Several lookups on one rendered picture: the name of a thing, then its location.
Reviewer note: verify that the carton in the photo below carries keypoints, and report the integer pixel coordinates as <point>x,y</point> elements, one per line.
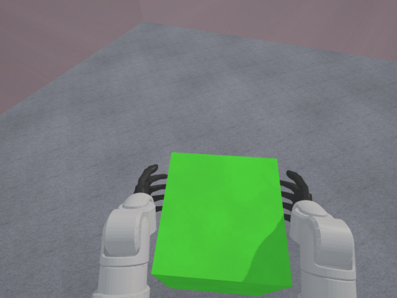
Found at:
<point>222,226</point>

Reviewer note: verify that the left robot hand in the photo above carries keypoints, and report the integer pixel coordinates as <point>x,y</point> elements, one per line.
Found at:
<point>145,181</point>

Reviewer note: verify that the right robot hand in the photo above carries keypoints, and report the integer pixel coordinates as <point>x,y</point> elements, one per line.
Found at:
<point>300,190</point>

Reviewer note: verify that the robot left forearm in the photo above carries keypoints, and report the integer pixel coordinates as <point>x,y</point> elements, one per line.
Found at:
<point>125,249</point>

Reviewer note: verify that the robot right forearm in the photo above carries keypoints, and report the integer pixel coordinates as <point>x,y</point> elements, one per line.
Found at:
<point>327,254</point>

